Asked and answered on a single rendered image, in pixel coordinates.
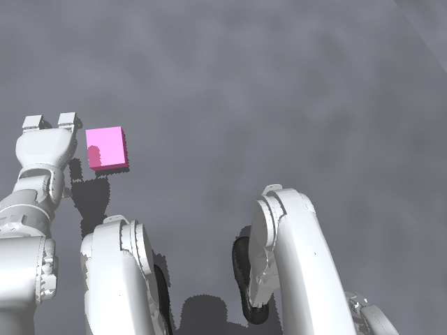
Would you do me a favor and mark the right robot hand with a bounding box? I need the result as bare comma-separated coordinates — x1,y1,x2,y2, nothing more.
344,291,399,335

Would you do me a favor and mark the small box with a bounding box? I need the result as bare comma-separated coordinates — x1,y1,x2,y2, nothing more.
86,126,128,171

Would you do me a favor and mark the left robot hand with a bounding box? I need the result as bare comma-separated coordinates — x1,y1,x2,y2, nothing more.
15,112,82,198

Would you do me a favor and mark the left robot foot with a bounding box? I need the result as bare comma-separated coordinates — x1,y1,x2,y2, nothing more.
154,265,173,335

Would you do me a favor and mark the left robot arm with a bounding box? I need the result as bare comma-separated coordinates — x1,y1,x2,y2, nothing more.
0,164,64,335

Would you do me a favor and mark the right robot foot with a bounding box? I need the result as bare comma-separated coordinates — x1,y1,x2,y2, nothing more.
232,237,269,325

